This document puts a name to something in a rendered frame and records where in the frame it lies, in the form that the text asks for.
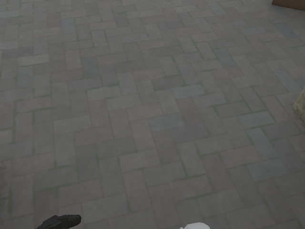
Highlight left robot hand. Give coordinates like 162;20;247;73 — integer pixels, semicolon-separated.
35;215;81;229

